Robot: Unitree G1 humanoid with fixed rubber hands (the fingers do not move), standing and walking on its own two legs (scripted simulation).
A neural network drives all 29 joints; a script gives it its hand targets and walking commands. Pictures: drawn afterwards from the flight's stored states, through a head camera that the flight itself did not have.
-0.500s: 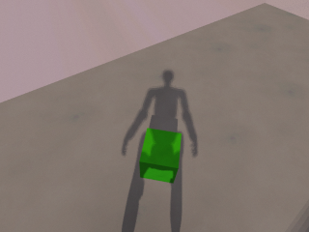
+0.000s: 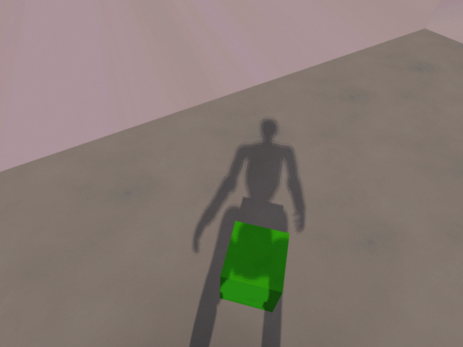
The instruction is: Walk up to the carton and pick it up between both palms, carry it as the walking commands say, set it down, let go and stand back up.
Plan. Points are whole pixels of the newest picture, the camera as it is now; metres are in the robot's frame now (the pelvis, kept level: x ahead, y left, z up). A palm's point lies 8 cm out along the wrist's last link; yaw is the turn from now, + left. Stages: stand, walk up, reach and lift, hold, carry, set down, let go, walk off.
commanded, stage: walk up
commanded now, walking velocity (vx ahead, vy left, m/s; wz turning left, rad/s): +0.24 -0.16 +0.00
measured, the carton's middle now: (253, 266) +0.54 -0.09 -0.64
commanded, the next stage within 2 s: none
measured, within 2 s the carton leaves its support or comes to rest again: neither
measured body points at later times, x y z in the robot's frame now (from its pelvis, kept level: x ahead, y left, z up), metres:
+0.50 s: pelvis +0.04 -0.07 +0.01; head +0.06 -0.10 +0.46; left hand +0.13 +0.19 -0.11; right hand +0.04 -0.31 -0.16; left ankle -0.03 +0.13 -0.70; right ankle +0.06 -0.15 -0.73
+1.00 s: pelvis +0.03 -0.05 +0.01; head +0.02 -0.06 +0.46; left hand +0.08 +0.21 -0.13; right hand +0.02 -0.30 -0.14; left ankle -0.01 +0.11 -0.73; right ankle +0.06 -0.15 -0.73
